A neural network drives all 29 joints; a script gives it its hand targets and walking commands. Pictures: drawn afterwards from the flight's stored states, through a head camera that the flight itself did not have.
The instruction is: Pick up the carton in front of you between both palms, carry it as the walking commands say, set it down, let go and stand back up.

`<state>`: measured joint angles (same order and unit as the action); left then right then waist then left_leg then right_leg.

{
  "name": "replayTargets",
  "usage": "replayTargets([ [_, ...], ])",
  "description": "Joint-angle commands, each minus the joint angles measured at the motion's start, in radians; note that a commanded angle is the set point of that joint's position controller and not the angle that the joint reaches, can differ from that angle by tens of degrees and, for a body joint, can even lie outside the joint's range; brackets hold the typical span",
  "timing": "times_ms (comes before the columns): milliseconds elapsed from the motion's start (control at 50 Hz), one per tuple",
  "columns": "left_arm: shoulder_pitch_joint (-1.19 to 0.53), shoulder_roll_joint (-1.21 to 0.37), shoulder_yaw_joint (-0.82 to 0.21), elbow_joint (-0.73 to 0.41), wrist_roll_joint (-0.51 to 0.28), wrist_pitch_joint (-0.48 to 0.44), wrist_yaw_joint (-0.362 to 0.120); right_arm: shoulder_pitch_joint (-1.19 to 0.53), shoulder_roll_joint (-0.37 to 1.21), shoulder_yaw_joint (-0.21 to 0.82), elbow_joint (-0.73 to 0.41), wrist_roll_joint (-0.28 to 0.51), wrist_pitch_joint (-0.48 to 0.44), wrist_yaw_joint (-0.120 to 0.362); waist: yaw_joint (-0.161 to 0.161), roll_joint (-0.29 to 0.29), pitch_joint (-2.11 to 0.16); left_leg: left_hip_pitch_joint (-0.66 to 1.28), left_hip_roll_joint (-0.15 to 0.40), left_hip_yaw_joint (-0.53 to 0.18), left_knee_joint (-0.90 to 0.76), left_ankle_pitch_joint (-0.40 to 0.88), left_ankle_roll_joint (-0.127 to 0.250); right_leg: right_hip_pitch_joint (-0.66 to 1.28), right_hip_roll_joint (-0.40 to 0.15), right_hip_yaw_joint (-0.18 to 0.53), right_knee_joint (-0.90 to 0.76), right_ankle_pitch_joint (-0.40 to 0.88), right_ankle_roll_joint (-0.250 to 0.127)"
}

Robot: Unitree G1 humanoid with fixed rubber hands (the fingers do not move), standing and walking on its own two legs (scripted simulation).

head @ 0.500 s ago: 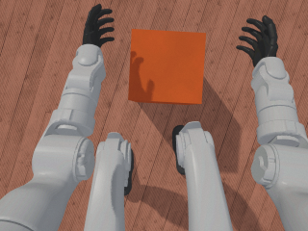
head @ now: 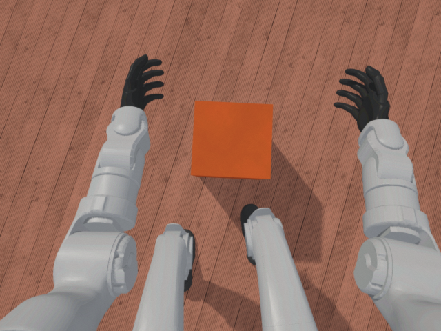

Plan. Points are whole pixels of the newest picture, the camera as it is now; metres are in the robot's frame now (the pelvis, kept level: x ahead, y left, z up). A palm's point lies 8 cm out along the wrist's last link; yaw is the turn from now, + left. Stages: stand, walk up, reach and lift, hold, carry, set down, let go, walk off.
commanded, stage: set down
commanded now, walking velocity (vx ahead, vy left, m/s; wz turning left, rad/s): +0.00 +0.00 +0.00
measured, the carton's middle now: (230, 145) +0.44 -0.07 -0.48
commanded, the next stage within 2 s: let go in 0.02 s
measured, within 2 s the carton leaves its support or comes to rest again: neither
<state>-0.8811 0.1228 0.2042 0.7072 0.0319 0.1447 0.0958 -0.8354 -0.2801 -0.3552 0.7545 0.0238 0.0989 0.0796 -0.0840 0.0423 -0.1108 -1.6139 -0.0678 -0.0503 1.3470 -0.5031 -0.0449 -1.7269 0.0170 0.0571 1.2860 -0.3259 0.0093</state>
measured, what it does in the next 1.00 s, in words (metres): rises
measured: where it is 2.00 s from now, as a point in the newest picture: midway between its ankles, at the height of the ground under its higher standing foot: (219, 257)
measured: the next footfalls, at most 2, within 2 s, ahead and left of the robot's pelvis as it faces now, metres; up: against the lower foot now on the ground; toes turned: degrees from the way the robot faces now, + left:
none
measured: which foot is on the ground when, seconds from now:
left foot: down 0.00-1.00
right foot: down 0.00-1.00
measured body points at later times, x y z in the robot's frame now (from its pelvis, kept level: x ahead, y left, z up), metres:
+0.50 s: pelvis +0.06 -0.02 +0.12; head +0.24 -0.04 +0.53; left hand +0.38 +0.16 +0.01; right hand +0.33 -0.28 +0.02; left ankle +0.04 +0.14 -0.57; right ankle +0.10 -0.12 -0.57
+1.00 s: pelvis +0.09 +0.02 +0.17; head +0.12 +0.02 +0.62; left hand +0.28 +0.25 +0.09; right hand +0.26 -0.22 +0.09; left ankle +0.04 +0.14 -0.57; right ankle +0.10 -0.12 -0.57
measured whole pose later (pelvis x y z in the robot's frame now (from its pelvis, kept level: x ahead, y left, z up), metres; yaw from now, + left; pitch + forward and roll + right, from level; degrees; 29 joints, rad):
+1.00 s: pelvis +0.09 +0.02 +0.17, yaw -2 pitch -1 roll -1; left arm 0.22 0.21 0.04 0.45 0.01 0.07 -0.06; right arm 0.23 -0.22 -0.04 0.43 -0.01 0.09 0.07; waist 0.00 0.03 0.07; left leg -0.09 -0.02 -0.07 0.43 -0.32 0.02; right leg -0.18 0.01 0.05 0.40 -0.19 0.03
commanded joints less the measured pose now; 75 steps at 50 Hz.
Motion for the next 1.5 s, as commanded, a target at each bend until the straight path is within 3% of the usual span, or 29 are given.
replayTargets([
  [0, -0.149, 0.053, 0.011, -0.074, 0.012, -0.031, -0.011, -0.13, -0.111, -0.021, -0.081, -0.015, -0.033, 0.002, -0.041, -0.038, -0.827, 0.243, -0.047, 0.101, -0.22, 0.172, -0.015, 0.84, 0.035, -0.1, -0.135, 0.345, 0.026],
  [120, 0.01, 0.03, 0.019, -0.091, 0.065, -0.038, 0.005, 0.013, -0.108, 0.009, -0.105, -0.058, -0.04, 0.016, -0.022, -0.036, -0.868, 0.398, -0.043, 0.087, -0.331, 0.247, -0.019, 1.018, 0.034, -0.086, -0.234, 0.402, 0.014],
  [240, 0.266, 0.007, -0.015, -0.224, 0.083, -0.049, 0.014, 0.265, -0.101, 0.073, -0.23, -0.096, -0.04, 0.034, -0.019, -0.076, -0.787, 0.516, -0.037, 0.081, -0.459, 0.278, -0.015, 1.255, 0.026, -0.054, -0.35, 0.466, 0.001],
  [380, 0.49, 0.038, -0.041, -0.266, 0.051, -0.107, -0.034, 0.499, -0.051, 0.163, -0.297, -0.048, -0.075, 0.029, 0.004, -0.101, -0.567, 0.583, -0.018, 0.078, -0.591, 0.236, 0.007, 1.457, 0.0, -0.007, -0.475, 0.494, 0.002],
  [540, 0.797, 0.086, -0.066, -0.242, 0.032, -0.163, -0.079, 0.826, -0.022, 0.24, -0.349, -0.011, -0.123, -0.004, 0.033, -0.096, -0.398, 0.823, -0.009, 0.065, -0.743, 0.31, 0.024, 1.632, -0.008, 0.005, -0.612, 0.599, 0.016],
  [660, 0.944, 0.117, -0.096, -0.28, 0.009, -0.188, -0.106, 0.996, -0.016, 0.276, -0.408, -0.004, -0.135, -0.019, 0.046, -0.058, -0.212, 1.093, 0.006, 0.042, -0.88, 0.368, 0.031, 1.678, 0.01, -0.024, -0.751, 0.522, 0.02],
  [800, 1.042, 0.138, -0.129, -0.336, -0.01, -0.152, -0.134, 1.041, -0.036, 0.29, -0.429, -0.01, -0.092, -0.012, 0.076, 0.019, 0.018, 1.249, 0.039, 0.021, -1.015, 0.365, 0.022, 1.747, 0.044, -0.058, -0.859, 0.35, 0.007],
  [960, 1.053, 0.146, -0.151, -0.36, -0.025, -0.079, -0.158, 1.039, -0.053, 0.273, -0.414, -0.033, -0.016, -0.007, 0.075, 0.006, 0.155, 1.254, 0.069, 0.004, -1.072, 0.343, 0.028, 1.828, 0.062, -0.082, -0.858, 0.311, 0.01],
  [1160, 1.062, 0.162, -0.139, -0.364, -0.014, -0.044, -0.159, 1.04, -0.039, 0.271, -0.428, -0.037, 0.012, -0.007, 0.083, -0.002, 0.125, 1.347, 0.05, 0.011, -1.011, 0.513, 0.018, 1.824, 0.057, -0.062, -0.859, 0.388, 0.006],
  [1180, 1.116, 0.163, -0.144, -0.301, -0.034, -0.073, -0.137, 1.021, -0.08, 0.262, -0.479, -0.062, 0.063, -0.034, 0.076, -0.016, 0.069, 1.414, 0.045, 0.015, -0.965, 0.609, 0.006, 1.788, 0.087, -0.076, -0.832, 0.381, 0.014],
  [1200, 1.103, 0.163, -0.142, -0.321, -0.029, -0.078, -0.127, 1.052, -0.071, 0.273, -0.462, -0.058, 0.075, -0.044, 0.085, 0.005, 0.074, 1.415, 0.04, 0.016, -0.956, 0.638, 0.001, 1.772, 0.082, -0.072, -0.829, 0.386, 0.012],
  [1260, 1.073, 0.166, -0.151, -0.331, -0.033, -0.083, -0.119, 1.045, -0.054, 0.291, -0.466, -0.05, 0.086, -0.057, 0.08, -0.001, 0.08, 1.404, 0.035, 0.015, -0.953, 0.617, 0.008, 1.732, 0.075, -0.06, -0.825, 0.404, 0.014],
  [1280, 1.081, 0.304, -0.11, -0.172, 0.014, -0.093, -0.085, 1.017, -0.149, 0.254, -0.329, -0.051, 0.019, -0.091, 0.098, 0.016, 0.11, 1.351, 0.087, 0.009, -0.895, 0.503, -0.002, 1.611, -0.045, -0.04, -0.814, 0.406, 0.014],
  [1360, 1.049, 0.284, -0.124, -0.121, 0.018, -0.119, -0.067, 1.03, -0.132, 0.265, -0.276, -0.066, -0.056, -0.101, 0.086, -0.009, 0.078, 1.392, 0.102, -0.027, -0.905, 0.344, 0.016, 1.546, -0.053, -0.006, -0.822, 0.238, -0.006],
  [1480, 1.024, 0.308, -0.128, -0.047, 0.014, -0.141, -0.074, 1.025, -0.164, 0.268, -0.206, -0.069, -0.084, -0.097, 0.081, -0.04, 0.072, 1.413, 0.111, -0.051, -0.901, 0.376, 0.028, 1.535, -0.066, 0.015, -0.827, 0.257, -0.023],
])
